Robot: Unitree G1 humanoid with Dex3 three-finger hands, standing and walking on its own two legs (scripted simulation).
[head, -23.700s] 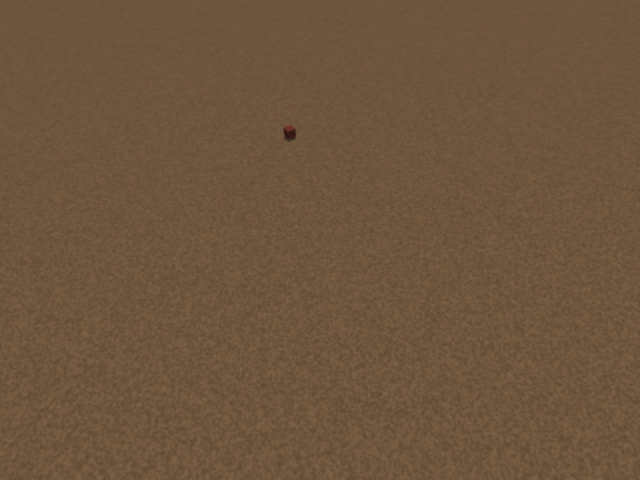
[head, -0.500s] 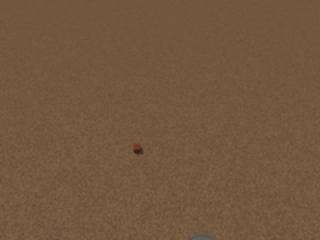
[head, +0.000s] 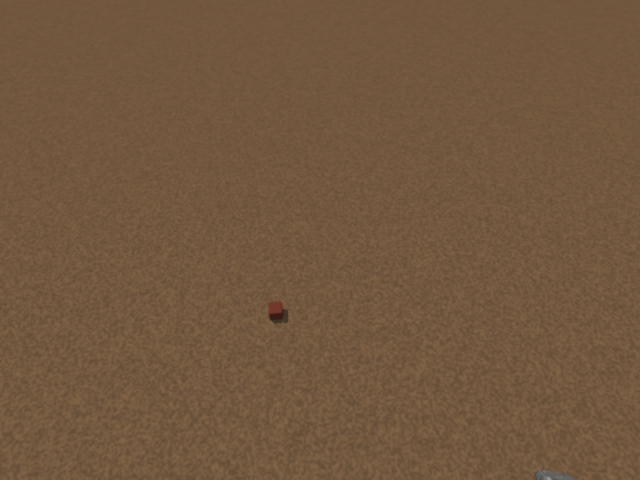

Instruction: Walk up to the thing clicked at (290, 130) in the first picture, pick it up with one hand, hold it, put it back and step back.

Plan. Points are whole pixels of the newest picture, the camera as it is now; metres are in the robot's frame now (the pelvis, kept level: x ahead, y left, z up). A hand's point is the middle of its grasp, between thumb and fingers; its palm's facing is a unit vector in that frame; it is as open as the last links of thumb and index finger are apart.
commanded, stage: walk up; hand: left
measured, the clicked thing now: (275, 310) +0.76 +0.21 -0.75
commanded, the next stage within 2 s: stand in 0.20 s
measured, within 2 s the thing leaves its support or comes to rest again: neither
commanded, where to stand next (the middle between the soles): +0.39 -0.04 m, yaw +2 degrees
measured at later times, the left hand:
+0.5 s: hand out of the picture +0.09 +0.24 -0.15, palm faces -0.03 -0.94 -0.34, open 7.4 cm
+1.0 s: hand out of the picture +0.06 +0.24 -0.15, palm faces -0.03 -0.94 -0.34, open 7.4 cm
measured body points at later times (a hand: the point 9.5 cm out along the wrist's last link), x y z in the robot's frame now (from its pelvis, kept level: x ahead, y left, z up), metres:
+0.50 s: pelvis +0.00 -0.01 +0.01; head +0.01 -0.01 +0.46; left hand +0.09 +0.29 -0.12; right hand +0.08 -0.31 -0.13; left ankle -0.02 +0.12 -0.74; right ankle +0.00 -0.13 -0.74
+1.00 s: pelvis -0.01 -0.02 +0.01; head +0.00 -0.02 +0.46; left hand +0.06 +0.29 -0.12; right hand +0.06 -0.32 -0.13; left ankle -0.02 +0.12 -0.74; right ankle +0.00 -0.13 -0.74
